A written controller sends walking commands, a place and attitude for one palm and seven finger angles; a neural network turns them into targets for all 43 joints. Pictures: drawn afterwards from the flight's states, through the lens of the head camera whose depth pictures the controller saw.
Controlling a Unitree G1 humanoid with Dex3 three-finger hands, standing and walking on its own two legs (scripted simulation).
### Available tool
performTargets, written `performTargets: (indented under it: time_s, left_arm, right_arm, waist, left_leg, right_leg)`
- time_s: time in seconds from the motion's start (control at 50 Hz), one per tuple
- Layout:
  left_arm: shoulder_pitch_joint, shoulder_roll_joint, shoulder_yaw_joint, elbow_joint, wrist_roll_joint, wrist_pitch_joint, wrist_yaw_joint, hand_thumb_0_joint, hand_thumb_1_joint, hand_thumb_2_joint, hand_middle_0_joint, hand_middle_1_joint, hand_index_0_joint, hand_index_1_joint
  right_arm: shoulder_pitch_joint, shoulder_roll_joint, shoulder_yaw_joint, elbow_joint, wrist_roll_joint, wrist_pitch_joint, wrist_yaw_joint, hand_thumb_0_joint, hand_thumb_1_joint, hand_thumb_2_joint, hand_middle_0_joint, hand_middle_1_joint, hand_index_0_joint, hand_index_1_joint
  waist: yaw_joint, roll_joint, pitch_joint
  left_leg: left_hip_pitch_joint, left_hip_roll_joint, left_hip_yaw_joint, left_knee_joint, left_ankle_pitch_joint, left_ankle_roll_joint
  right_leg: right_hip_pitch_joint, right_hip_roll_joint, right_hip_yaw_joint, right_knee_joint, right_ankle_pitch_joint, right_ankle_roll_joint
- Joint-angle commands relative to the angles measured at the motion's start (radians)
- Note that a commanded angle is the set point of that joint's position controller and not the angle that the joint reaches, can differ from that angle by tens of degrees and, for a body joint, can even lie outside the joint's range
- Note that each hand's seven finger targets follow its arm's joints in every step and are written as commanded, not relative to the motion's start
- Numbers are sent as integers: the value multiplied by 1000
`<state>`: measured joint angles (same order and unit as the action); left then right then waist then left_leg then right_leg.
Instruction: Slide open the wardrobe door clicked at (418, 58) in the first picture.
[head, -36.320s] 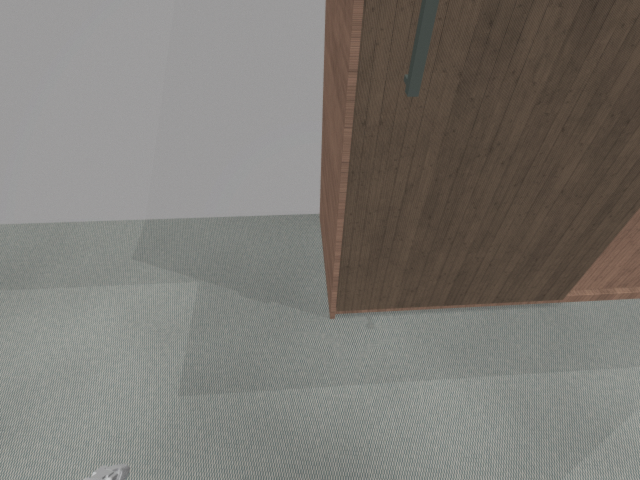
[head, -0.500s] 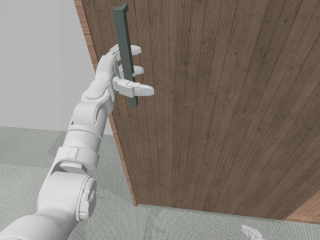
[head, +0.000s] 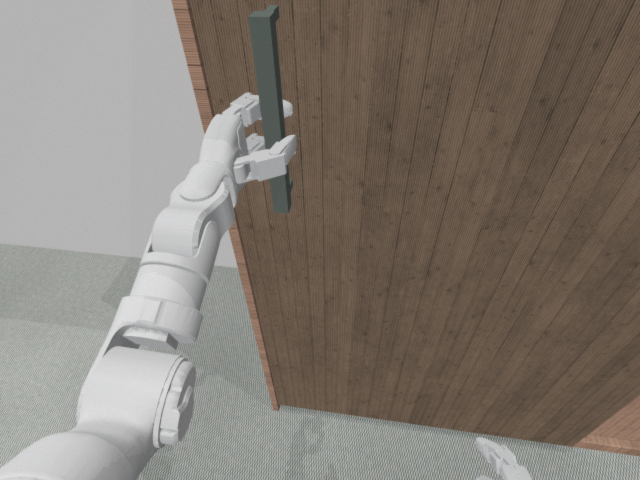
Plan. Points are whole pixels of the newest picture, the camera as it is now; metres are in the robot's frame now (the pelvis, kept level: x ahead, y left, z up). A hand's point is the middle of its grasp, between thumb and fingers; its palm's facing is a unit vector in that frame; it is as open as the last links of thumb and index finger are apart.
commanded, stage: grip the handle and tug to test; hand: left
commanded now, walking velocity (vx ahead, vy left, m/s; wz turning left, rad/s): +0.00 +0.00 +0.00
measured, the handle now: (278, 120) +0.48 +0.07 +0.25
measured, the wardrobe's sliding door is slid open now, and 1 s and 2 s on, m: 0.00 0.00 0.01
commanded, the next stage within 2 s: tug the door sideways, standing still in 0.74 s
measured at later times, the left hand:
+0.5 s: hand (281, 156) +0.42 +0.06 +0.23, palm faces -0.09 -1.00 +0.00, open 6.4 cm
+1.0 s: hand (285, 156) +0.42 +0.06 +0.23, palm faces -0.11 -0.99 -0.03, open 6.2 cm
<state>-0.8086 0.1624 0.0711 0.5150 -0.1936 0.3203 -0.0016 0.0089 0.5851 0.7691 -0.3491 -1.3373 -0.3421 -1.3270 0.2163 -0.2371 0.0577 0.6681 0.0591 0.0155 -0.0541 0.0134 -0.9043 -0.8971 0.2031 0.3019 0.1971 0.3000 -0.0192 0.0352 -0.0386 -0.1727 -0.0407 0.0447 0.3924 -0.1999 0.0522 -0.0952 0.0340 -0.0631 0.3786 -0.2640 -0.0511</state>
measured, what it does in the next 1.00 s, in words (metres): stands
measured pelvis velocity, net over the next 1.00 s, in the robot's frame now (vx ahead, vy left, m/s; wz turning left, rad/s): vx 0.03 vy -0.02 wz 0.00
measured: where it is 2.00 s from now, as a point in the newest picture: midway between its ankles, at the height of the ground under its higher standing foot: outside the picture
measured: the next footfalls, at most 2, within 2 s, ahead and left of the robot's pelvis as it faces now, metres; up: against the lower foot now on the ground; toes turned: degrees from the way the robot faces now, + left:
none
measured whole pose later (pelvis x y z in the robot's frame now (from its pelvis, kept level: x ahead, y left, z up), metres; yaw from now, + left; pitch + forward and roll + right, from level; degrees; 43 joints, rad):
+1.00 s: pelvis +0.03 -0.02 +0.00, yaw +0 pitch -1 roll +1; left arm -0.66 0.16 0.07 0.23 -0.19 0.44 -0.02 0.00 0.71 0.79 -0.33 -1.35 -0.28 -1.35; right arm 0.16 -0.26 0.05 0.63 0.06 0.07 -0.04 0.01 -0.90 -0.90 0.20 0.30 0.20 0.30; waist 0.00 0.04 -0.05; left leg -0.14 -0.03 0.04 0.39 -0.23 0.03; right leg -0.06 0.05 -0.06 0.37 -0.30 -0.07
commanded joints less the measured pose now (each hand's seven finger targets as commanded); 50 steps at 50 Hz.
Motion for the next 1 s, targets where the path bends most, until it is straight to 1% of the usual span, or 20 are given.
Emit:
performTargets:
  time_s: [0.0, 0.1, 0.16, 0.26, 0.28, 0.3, 0.34, 0.42, 0.46, 0.48, 0.5, 0.54, 0.58, 0.64, 0.72, 0.74, 0.82, 0.84, 0.92, 0.98]
  left_arm:
    - [-570, 82, 16, -301, -3, -99, -4, 0, 900, 900, -450, -1400, -450, -1400]
    - [-566, 74, 13, -282, -4, -87, 5, 0, 900, 900, -450, -1400, -450, -1400]
    - [-547, 115, 46, -251, -4, -83, 4, 0, 900, 900, -450, -1400, -450, -1400]
    - [-565, 77, 16, -262, -3, -91, 2, 0, 900, 900, -450, -1400, -450, -1400]
    - [-565, 92, 24, -272, -1, -92, 3, 0, 900, 900, -450, -1400, -450, -1400]
    - [-578, 83, 19, -258, -2, -89, 3, 0, 900, 900, -450, -1400, -450, -1400]
    - [-558, 117, 46, -251, -1, -87, 3, 0, 900, 900, -450, -1400, -450, -1400]
    - [-533, 103, 35, -258, -5, -91, -7, 0, 900, 900, -450, -1400, -450, -1400]
    - [-472, 142, 75, -275, -7, -95, -8, 0, 900, 900, -450, -1400, -450, -1400]
    - [-466, 141, 70, -313, -8, -97, -12, 0, 900, 900, -450, -1400, -450, -1400]
    - [-455, 119, 54, -322, -11, -93, -17, 0, 900, 900, -450, -1400, -450, -1400]
    - [-460, 123, 50, -344, -10, -87, -21, 0, 900, 900, -450, -1400, -450, -1400]
    - [-412, 113, 44, -364, -9, -85, -22, 0, 900, 900, -450, -1400, -450, -1400]
    - [-347, 103, 40, -452, -8, -72, -26, 0, 900, 900, -450, -1400, -450, -1400]
    - [-262, 135, 68, -536, -9, -47, -31, 0, 900, 900, -450, -1400, -450, -1400]
    - [-282, 112, 40, -562, -7, -40, -35, 0, 900, 900, -450, -1400, -450, -1400]
    - [-186, 147, 87, -625, -12, -8, -39, 0, 900, 900, -450, -1400, -450, -1400]
    - [-222, 167, 96, -618, -10, 1, -41, 0, 900, 900, -450, -1400, -450, -1400]
    - [-403, 89, 12, -518, -7, 43, -29, 0, 900, 900, -450, -1400, -450, -1400]
    - [-429, 55, -13, -522, -1, 52, -14, 0, 900, 900, -450, -1400, -450, -1400]
  right_arm:
    - [-105, -107, -42, -145, 2, -54, -7, 0, -900, -900, 200, 300, 200, 300]
    - [-104, -111, -44, -139, 2, -51, -7, 0, -900, -900, 200, 300, 200, 300]
    - [-98, -117, -45, -134, -2, -46, -13, 0, -900, -900, 200, 300, 200, 300]
    - [-99, -110, -43, -135, 0, -51, -12, 0, -900, -900, 200, 300, 200, 300]
    - [-104, -109, -41, -139, 2, -53, -11, 0, -900, -900, 200, 300, 200, 300]
    - [-101, -108, -40, -136, 1, -54, -13, 0, -900, -900, 200, 300, 200, 300]
    - [-98, -111, -40, -135, 0, -52, -14, 0, -900, -900, 200, 300, 200, 300]
    - [-105, -109, -40, -143, 2, -54, -13, 0, -900, -900, 200, 300, 200, 300]
    - [-108, -115, -43, -152, 0, -50, -13, 0, -900, -900, 200, 300, 200, 300]
    - [-121, -113, -41, -161, 3, -48, -11, 0, -900, -900, 200, 300, 200, 300]
    - [-127, -109, -39, -167, 4, -49, -10, 0, -900, -900, 200, 300, 200, 300]
    - [-126, -111, -39, -168, 5, -46, -9, 0, -900, -900, 200, 300, 200, 300]
    - [-138, -110, -40, -176, 8, -42, -6, 0, -900, -900, 200, 300, 200, 300]
    - [-154, -107, -40, -195, 7, -40, 2, 0, -900, -900, 200, 300, 200, 300]
    - [-174, -112, -42, -213, 7, -23, 7, 0, -900, -900, 200, 300, 200, 300]
    - [-177, -111, -41, -216, 6, -21, 7, 0, -900, -900, 200, 300, 200, 300]
    - [-192, -112, -40, -231, 4, -4, 11, 0, -900, -900, 200, 300, 200, 300]
    - [-191, -115, -39, -224, 5, 2, 8, 0, -900, -900, 200, 300, 200, 300]
    - [-174, -111, -40, -184, 8, 7, -1, 0, -900, -900, 200, 300, 200, 300]
    - [-172, -107, -41, -180, 4, 9, 1, 0, -900, -900, 200, 300, 200, 300]
  waist:
    - [-6, -26, -325]
    - [-12, -77, -302]
    - [-3, -112, -290]
    - [-9, -70, -285]
    - [-7, -52, -291]
    - [-11, -58, -284]
    - [-5, -77, -285]
    - [-3, -76, -285]
    - [17, -94, -313]
    - [19, -72, -320]
    - [17, -79, -323]
    - [13, -91, -310]
    - [18, -70, -295]
    - [31, -49, -329]
    - [42, -75, -355]
    - [35, -78, -354]
    - [50, -106, -368]
    - [44, -106, -361]
    - [-8, -76, -278]
    - [-7, -21, -319]
  left_leg:
    - [261, 38, -87, 15, 356, -3]
    - [245, 41, -88, 7, 329, -2]
    - [211, 37, -82, -1, 309, 4]
    - [222, 35, -80, 0, 299, 3]
    - [226, 37, -84, 0, 296, 1]
    - [223, 36, -83, 0, 285, 2]
    - [205, 34, -79, -3, 270, 5]
    - [203, 33, -77, -5, 266, 7]
    - [199, 30, -73, -8, 297, 8]
    - [204, 29, -71, -8, 305, 9]
    - [206, 27, -69, -6, 303, 9]
    - [197, 29, -66, -8, 301, 10]
    - [205, 32, -65, -7, 319, 10]
    - [227, 31, -61, 2, 371, 6]
    - [225, 30, -52, 8, 419, 8]
    - [227, 27, -52, 11, 425, 9]
    - [214, 23, -47, 22, 460, 12]
    - [206, 20, -43, 23, 454, 12]
    - [215, 23, -48, 40, 421, 14]
    - [249, 18, -58, 54, 469, 13]
  right_leg:
    - [-51, -15, 47, -22, 387, 9]
    - [-55, -11, 45, -29, 364, 12]
    - [-26, -15, 47, -37, 367, 15]
    - [-41, -16, 48, -39, 354, 15]
    - [-46, -15, 49, -38, 343, 13]
    - [-53, -14, 49, -40, 335, 14]
    - [-37, -15, 54, -45, 338, 15]
    - [-31, -16, 54, -46, 343, 16]
    - [14, -19, 53, -41, 381, 17]
    - [22, -21, 58, -39, 400, 16]
    - [23, -20, 57, -38, 407, 18]
    - [26, -21, 57, -38, 422, 21]
    - [22, -20, 54, -38, 427, 19]
    - [45, -22, 54, -24, 492, 19]
    - [88, -29, 57, -11, 587, 29]
    - [89, -30, 58, -6, 607, 31]
    - [126, -43, 62, 12, 732, 52]
    - [126, -44, 63, 13, 743, 54]
    - [17, -31, 59, -2, 650, 51]
    - [12, -34, 58, 10, 653, 42]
